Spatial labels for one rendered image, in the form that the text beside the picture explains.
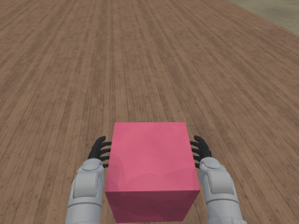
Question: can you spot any left robot hand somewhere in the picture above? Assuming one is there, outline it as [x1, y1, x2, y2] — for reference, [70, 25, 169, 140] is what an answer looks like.
[88, 136, 112, 168]

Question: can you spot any robot right forearm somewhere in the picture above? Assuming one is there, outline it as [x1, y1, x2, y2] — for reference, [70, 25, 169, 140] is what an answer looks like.
[199, 157, 248, 224]

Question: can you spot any carton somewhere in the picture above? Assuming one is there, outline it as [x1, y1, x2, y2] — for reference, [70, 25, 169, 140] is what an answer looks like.
[105, 122, 201, 223]

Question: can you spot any right robot hand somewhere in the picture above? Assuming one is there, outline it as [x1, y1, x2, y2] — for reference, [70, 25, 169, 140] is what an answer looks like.
[190, 135, 212, 169]

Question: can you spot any robot left forearm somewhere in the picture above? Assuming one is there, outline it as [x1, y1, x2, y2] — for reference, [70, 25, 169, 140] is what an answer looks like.
[65, 158, 105, 224]

